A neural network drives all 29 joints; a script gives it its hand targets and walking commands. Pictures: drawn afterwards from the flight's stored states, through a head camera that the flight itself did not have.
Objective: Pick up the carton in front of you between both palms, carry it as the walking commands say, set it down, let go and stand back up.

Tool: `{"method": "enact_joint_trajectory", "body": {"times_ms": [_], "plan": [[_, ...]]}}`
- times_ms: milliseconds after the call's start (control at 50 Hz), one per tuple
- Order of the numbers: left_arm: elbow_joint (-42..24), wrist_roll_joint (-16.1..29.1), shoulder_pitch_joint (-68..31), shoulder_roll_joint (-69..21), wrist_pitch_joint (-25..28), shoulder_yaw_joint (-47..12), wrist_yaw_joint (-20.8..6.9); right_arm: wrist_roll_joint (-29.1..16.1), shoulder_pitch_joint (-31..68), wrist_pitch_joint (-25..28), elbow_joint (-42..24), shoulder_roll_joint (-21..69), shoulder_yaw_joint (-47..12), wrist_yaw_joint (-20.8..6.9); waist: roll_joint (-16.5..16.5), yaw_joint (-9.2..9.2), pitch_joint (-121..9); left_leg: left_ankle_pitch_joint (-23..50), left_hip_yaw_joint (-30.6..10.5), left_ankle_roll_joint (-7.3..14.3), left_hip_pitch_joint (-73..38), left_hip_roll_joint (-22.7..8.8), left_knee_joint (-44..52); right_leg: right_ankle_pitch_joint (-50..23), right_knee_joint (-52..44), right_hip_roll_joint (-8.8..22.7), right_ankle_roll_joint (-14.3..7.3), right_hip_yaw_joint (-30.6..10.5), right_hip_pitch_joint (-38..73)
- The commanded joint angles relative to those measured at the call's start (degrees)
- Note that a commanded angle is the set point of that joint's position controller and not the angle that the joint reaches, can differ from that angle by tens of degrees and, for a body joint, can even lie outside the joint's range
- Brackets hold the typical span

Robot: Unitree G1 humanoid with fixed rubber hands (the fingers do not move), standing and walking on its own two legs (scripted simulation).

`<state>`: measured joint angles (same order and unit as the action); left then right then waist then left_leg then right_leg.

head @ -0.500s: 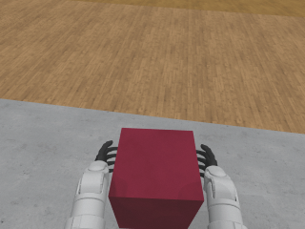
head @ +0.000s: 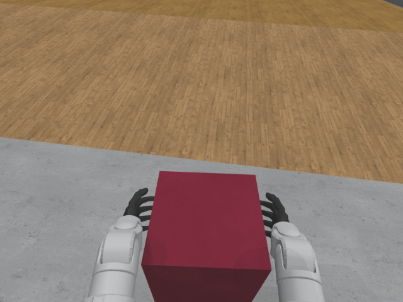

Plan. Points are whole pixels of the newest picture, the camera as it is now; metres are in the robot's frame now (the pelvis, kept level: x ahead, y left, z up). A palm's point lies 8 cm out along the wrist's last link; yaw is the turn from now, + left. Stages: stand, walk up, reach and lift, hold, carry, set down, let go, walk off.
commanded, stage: hold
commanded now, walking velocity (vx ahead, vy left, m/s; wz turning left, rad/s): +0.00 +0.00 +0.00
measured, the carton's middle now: (204, 242) +0.29 +0.00 -0.03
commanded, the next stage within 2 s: carry in 0.58 s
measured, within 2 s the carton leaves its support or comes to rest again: neither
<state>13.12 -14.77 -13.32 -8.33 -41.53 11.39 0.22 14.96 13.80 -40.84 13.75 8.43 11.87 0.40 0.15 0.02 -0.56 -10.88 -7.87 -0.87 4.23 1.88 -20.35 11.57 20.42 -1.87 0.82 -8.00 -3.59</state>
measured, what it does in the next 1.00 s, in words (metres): shifts its weight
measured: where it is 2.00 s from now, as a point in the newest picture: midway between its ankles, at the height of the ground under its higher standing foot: (207, 236)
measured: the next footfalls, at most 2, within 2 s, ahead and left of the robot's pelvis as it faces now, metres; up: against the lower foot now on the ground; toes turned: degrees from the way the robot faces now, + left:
right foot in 1.24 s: +0.33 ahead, -0.11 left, +0.00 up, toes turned -9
left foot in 1.70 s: +0.74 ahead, +0.07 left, +0.00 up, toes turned +10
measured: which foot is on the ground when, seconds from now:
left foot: down 0.00-1.00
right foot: down 0.00-1.00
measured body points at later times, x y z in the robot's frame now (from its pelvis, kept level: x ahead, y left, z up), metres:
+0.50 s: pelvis -0.01 +0.00 +0.00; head -0.06 +0.00 +0.45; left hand +0.29 +0.15 +0.04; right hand +0.30 -0.15 +0.04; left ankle +0.01 +0.13 -0.75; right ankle +0.00 -0.13 -0.75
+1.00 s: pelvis +0.10 -0.01 -0.02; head +0.06 -0.01 +0.43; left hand +0.39 +0.14 +0.08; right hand +0.39 -0.17 +0.08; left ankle +0.05 +0.11 -0.75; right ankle +0.00 -0.14 -0.75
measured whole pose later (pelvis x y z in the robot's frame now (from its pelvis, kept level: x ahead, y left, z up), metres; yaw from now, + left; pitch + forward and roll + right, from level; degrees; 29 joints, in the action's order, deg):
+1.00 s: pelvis +0.10 -0.01 -0.02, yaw +1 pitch +5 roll +1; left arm -12.3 -7.5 -9.8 -7.7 -60.2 5.4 4.5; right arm 6.4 8.4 -59.8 -13.7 7.5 7.4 4.9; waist 1.8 0.5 -12.4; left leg -21.8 4.5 -0.1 17.7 -1.3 -34.5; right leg 26.4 33.3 2.2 0.5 0.5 -11.9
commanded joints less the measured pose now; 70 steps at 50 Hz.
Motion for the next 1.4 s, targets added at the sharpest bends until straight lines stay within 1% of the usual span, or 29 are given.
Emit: {"method": "enact_joint_trajectory", "body": {"times_ms": [0,120,540,560,600,620,720,760,800,840,860,880,920,960,980,1000,1020,1040,1060,1100,1140,1160,1180,1200,1220,1240,1280,1320,1380], "plan": [[-4.59,15.19,-27.55,-52.44,-0.16,-31.81,-13.41,-15.05,26.71,-0.96,-3.59,52.26,-32.06,-13.91,-0.18,0.08,-12.51,12.08,3.63,-0.56,-4.78,3.78,2.74,-12.57,-2.83,-4.04,0.56,4.08,2.93],[0.70,13.02,-31.49,-52.07,-0.78,-28.05,-14.10,-12.96,30.40,-1.38,1.86,51.79,-27.49,-14.75,-0.28,0.23,-6.31,1.36,4.54,-0.03,-1.68,3.34,3.63,-1.68,-3.84,-3.46,0.11,4.71,-0.54],[0.03,13.43,-32.94,-52.93,-0.10,-28.37,-14.40,-13.35,31.72,-0.85,0.79,53.43,-28.56,-14.73,-0.05,0.00,-11.34,7.04,4.60,-0.21,-4.24,3.79,2.63,-7.79,-3.06,-3.62,0.51,4.59,2.16],[-0.60,13.99,-33.81,-53.20,-0.26,-29.40,-14.26,-13.96,33.42,-0.94,-0.08,53.64,-29.45,-14.45,-0.71,-0.02,-12.10,0.09,3.65,0.90,1.47,-6.00,-2.86,-0.97,2.45,6.33,-0.64,1.84,-5.55],[-5.94,16.73,-36.49,-55.13,-0.58,-33.66,-13.76,-16.74,34.63,-1.45,-5.18,55.37,-33.03,-13.76,-1.12,0.07,-11.56,-25.13,1.58,1.19,4.25,-3.99,-1.90,26.92,-0.63,4.63,-1.72,-0.40,-11.45],[-8.75,17.92,-36.82,-55.42,-1.25,-34.87,-13.46,-17.73,34.25,-2.03,-7.25,55.80,-34.79,-13.29,0.08,0.30,-11.54,-30.09,-0.07,1.65,6.46,-4.94,-1.11,30.18,-0.40,4.52,-1.66,-0.31,-13.08],[-17.21,21.66,-31.64,-53.04,-7.05,-40.90,-10.97,-21.13,30.43,-7.58,-16.81,53.25,-41.10,-10.61,-4.53,0.59,-18.00,-21.31,-2.33,3.93,4.21,-9.39,-0.75,11.86,9.64,3.24,-1.27,7.11,-12.64],[-20.52,22.81,-30.28,-51.39,-9.64,-42.30,-10.08,-21.62,28.33,-10.27,-19.76,51.84,-42.41,-9.29,-5.42,0.81,-17.91,-23.81,-3.55,5.02,4.98,-10.44,-0.49,13.14,9.45,3.21,-1.66,8.05,-13.45],[-24.37,23.65,-30.43,-50.33,-12.21,-42.89,-8.79,-22.04,27.78,-12.72,-23.78,51.12,-43.69,-7.65,-2.58,0.77,-14.37,-25.72,-1.69,4.72,11.66,-9.50,-3.08,18.46,5.52,5.32,-2.57,5.39,-12.56],[-25.51,23.25,-26.40,-47.83,-15.10,-41.78,-6.77,-22.15,26.67,-15.64,-26.51,49.86,-43.64,-5.92,8.82,-0.96,-11.10,-18.14,7.72,2.03,24.22,-4.76,-16.08,17.84,-0.59,12.55,-6.01,-5.27,-4.07],[-25.47,22.21,-23.49,-46.04,-16.28,-40.31,-5.41,-22.54,25.62,-17.06,-27.49,48.85,-43.39,-5.13,14.02,-1.69,-9.70,-15.48,13.02,0.49,33.09,-2.13,-20.28,7.50,-1.79,15.94,-8.45,-11.01,3.79],[-26.10,21.31,-20.55,-44.86,-17.34,-39.12,-3.94,-23.39,24.61,-18.33,-28.79,47.40,-43.18,-4.39,14.29,-1.71,-8.65,-16.47,14.69,0.12,37.17,-2.49,-17.47,-5.27,0.10,18.03,-10.56,-12.62,7.74],[-30.79,21.41,-17.43,-45.10,-19.22,-39.70,-1.17,-25.55,20.17,-20.44,-31.24,46.28,-43.26,-2.76,9.21,-0.55,-11.40,-12.36,16.39,0.72,29.59,-1.60,-10.22,-23.15,6.81,16.90,-10.30,-8.81,6.21],[-36.94,22.77,-15.34,-45.58,-20.90,-40.88,0.92,-26.50,14.85,-21.71,-35.47,46.56,-42.80,-0.65,0.12,1.43,-19.67,-2.80,11.70,2.55,-2.61,-4.21,-1.56,-23.18,19.23,10.00,-4.09,5.90,-13.31],[-40.87,24.07,-15.28,-46.16,-21.80,-41.68,1.68,-26.05,11.85,-22.20,-37.46,45.70,-41.92,0.61,-13.56,1.97,-22.85,4.02,-2.73,5.98,-17.81,-15.03,0.75,-7.47,31.86,5.22,-0.47,13.95,-28.70],[-43.50,25.64,-16.73,-45.77,-22.56,-42.93,2.14,-24.64,9.38,-22.40,-37.74,45.66,-40.18,2.12,-22.97,1.90,-17.57,27.47,-13.81,11.51,-25.74,-22.47,1.37,15.49,37.84,1.10,0.93,17.92,-45.58],[-44.81,27.02,-17.11,-45.16,-22.94,-43.40,2.51,-24.05,8.44,-22.48,-39.45,46.35,-38.51,3.41,-17.98,2.38,-13.21,38.83,-14.55,14.50,-26.74,-24.32,-0.94,22.63,38.55,2.30,-0.57,15.05,-52.21],[-45.51,27.82,-15.37,-44.69,-23.17,-43.21,3.02,-23.31,6.97,-22.82,-41.75,46.15,-37.81,4.61,-9.48,3.16,-13.43,38.17,-13.01,14.18,-27.26,-24.57,-0.86,24.46,35.64,3.54,-1.17,14.13,-53.78],[-46.13,27.52,-12.84,-44.43,-22.82,-42.37,3.62,-23.87,7.76,-22.78,-45.04,46.66,-38.81,5.44,-5.27,3.50,-13.36,36.56,-9.10,12.84,-26.81,-22.98,-0.92,24.54,32.47,4.10,-1.10,14.29,-53.31],[-45.95,26.07,-5.44,-43.68,-21.82,-39.74,5.12,-25.53,8.80,-22.27,-50.40,45.83,-40.73,6.52,-5.94,2.60,-15.74,31.33,-0.75,9.28,-23.14,-19.89,-1.57,16.87,20.63,4.01,-0.97,15.30,-44.80],[-47.70,24.43,-2.46,-42.02,-21.05,-37.71,7.12,-26.14,6.95,-21.84,-52.16,42.59,-41.10,7.23,-10.33,0.51,-18.99,31.22,9.88,4.12,-9.42,-15.26,-4.49,1.73,7.14,-0.20,-1.32,19.86,-20.83],[-48.61,23.54,-1.42,-40.93,-20.77,-36.82,8.14,-26.76,5.32,-21.70,-53.33,40.77,-40.94,7.54,-8.70,-0.52,-21.73,30.94,14.81,1.81,-1.33,-12.63,-11.04,-5.96,3.52,-1.93,-1.65,23.07,-4.62],[-48.99,22.43,0.31,-39.21,-20.50,-35.51,9.10,-27.46,4.95,-21.81,-54.74,38.53,-40.98,7.81,-3.02,-1.85,-25.29,22.66,17.96,0.62,9.21,-10.57,-19.13,-4.51,5.06,0.75,-2.63,20.70,10.33],[-48.50,21.19,1.73,-37.01,-20.46,-34.18,10.06,-27.76,6.58,-22.33,-55.59,36.77,-41.19,8.06,7.32,-3.55,-25.17,7.64,18.20,-0.79,24.20,-6.21,-31.26,9.75,1.31,11.43,-7.15,1.21,19.02],[-48.04,20.83,1.02,-34.97,-20.75,-33.82,10.85,-27.39,5.56,-22.92,-55.11,34.65,-40.54,8.43,17.44,-2.02,-22.25,-16.11,15.76,-0.51,35.44,-1.02,-43.48,7.28,-7.02,23.07,-13.06,-20.57,18.94],[-48.57,21.27,0.54,-34.51,-21.27,-33.35,11.38,-28.12,5.46,-23.41,-54.01,33.08,-40.62,8.82,11.39,-1.76,-19.74,-18.19,9.40,1.32,37.45,-4.19,-50.45,-1.57,-7.54,25.66,-15.38,-23.31,16.90],[-51.79,22.66,-1.21,-34.99,-21.80,-34.94,11.04,-27.55,2.03,-23.61,-51.36,33.75,-40.15,9.00,1.73,-1.27,-17.38,-14.40,7.75,2.17,40.01,-8.62,-52.01,-11.00,-5.49,25.46,-13.31,-15.26,13.74],[-51.46,24.08,-3.70,-35.62,-22.06,-37.64,10.00,-24.49,-1.36,-23.38,-46.76,34.81,-37.95,9.20,0.38,-0.59,-14.80,-7.66,8.25,1.56,37.11,-10.30,-44.39,-10.34,-8.79,21.74,-9.82,-7.16,7.91],[-50.59,26.18,-3.28,-36.31,-22.08,-40.98,7.55,-21.12,-3.93,-22.25,-44.69,36.77,-36.99,9.09,3.09,-0.81,-12.04,-2.58,12.45,1.11,36.21,-8.19,-34.83,-13.46,-11.39,18.50,-8.40,0.44,5.88]]}}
